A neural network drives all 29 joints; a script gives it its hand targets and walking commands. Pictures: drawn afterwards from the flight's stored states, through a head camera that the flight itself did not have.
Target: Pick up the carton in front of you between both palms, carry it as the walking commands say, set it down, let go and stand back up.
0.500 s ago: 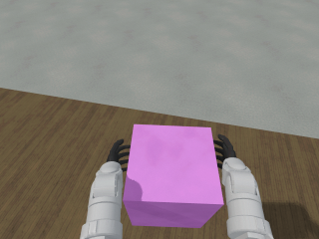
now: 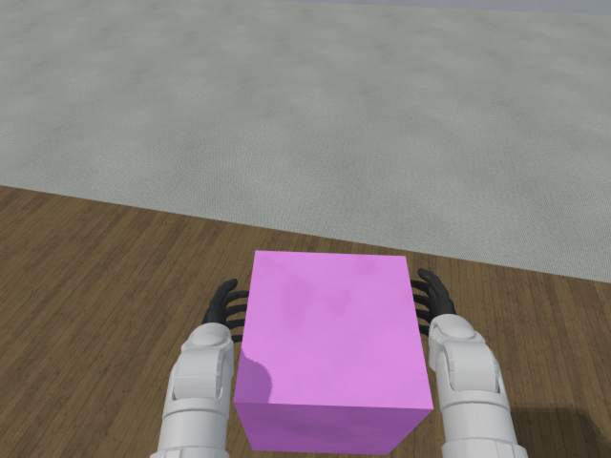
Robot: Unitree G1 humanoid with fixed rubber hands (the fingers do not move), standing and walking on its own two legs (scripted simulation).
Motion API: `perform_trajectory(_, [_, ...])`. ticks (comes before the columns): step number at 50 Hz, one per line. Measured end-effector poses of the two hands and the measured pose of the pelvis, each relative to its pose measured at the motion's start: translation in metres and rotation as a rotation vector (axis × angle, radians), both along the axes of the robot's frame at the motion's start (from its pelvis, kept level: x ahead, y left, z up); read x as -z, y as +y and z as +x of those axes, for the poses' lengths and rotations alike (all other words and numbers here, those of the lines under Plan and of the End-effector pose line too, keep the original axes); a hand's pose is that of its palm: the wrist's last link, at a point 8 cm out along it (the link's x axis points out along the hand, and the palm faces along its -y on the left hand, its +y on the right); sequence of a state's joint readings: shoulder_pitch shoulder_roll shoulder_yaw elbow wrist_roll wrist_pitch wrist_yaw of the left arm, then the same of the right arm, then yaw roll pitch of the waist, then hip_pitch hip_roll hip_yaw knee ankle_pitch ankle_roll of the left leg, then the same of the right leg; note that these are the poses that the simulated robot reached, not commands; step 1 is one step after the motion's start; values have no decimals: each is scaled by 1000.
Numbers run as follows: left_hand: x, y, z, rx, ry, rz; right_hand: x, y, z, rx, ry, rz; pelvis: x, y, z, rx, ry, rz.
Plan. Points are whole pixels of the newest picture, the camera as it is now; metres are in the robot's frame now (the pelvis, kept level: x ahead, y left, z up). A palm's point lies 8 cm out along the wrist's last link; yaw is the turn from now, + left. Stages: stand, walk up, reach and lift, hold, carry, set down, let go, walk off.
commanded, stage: hold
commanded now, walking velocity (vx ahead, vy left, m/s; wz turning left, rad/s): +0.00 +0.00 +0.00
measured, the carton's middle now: (325, 358) +0.28 +0.00 -0.04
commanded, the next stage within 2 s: carry in 0.28 s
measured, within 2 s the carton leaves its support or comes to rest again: neither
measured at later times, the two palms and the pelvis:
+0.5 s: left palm (232, 304) +0.30 +0.13 +0.07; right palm (465, 307) +0.29 -0.17 +0.07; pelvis +0.00 -0.01 -0.01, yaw -1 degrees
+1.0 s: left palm (266, 206) +0.49 +0.10 +0.08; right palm (449, 204) +0.49 -0.20 +0.07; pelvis +0.22 -0.04 -0.01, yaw +0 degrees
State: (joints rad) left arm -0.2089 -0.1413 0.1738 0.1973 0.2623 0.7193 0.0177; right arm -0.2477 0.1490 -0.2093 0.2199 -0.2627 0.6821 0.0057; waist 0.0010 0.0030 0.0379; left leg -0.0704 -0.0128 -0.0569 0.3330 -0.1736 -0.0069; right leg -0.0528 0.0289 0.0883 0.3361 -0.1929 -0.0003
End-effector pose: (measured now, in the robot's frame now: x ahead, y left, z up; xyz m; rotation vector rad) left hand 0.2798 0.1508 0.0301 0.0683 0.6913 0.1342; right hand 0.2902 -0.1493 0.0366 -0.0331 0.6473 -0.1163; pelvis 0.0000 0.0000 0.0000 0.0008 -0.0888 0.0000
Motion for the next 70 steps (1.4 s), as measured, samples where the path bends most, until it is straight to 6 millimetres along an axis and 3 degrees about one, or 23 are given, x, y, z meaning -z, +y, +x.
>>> perform_trajectory(12, [-11, -7, -7, 18, 3, 4, -5, -7, -17, 35, 3, 27, 1, 1, -12, -3, -37, 1])
perform_trajectory(19, [-25, -8, 1, 4, -34, -18, -18, -9, -9, 48, -32, 44, 4, -1, -13, 28, 51, 5])
perform_trajectory(26, [-39, -27, 24, 3, -54, -38, -32, -27, 9, 65, -53, 46, 10, -14, 8, 6, 106, 3])
perform_trajectory(31, [-43, -23, 42, -17, 1, -35, -41, -23, 35, 65, 1, 70, 6, -8, 38, 0, 145, 25])
perform_trajectory(37, [-51, -13, 83, -25, 12, -48, -41, -13, 68, 90, 13, 103, 10, -4, 85, 47, 162, 28])
perform_trajectory(43, [-54, -38, 136, -9, 36, -52, -39, -38, 111, 121, 36, 117, 8, -19, 144, 39, 171, -2])
perform_trajectory(47, [-46, -53, 179, -12, 30, -49, -33, -53, 159, 118, 30, 127, 20, -36, 186, 6, 165, -5])
perform_trajectory(55, [-58, -45, 260, -97, 52, -75, -50, -45, 263, 52, 57, 120, 0, -47, 272, 3, 192, 36])
perform_trajectory(60, [-51, -38, 328, -89, 39, -78, -45, -38, 329, 49, 41, 101, 6, -39, 339, 7, 178, 33])
perform_trajectory(65, [-22, -30, 406, -46, 46, -91, -22, -30, 396, 84, 44, 80, 31, -22, 416, 28, 135, 28])
perform_trajectory(70, [-12, -32, 464, 5, 140, -70, -9, -32, 440, 136, 135, 88, 17, -11, 471, 66, 152, 17])
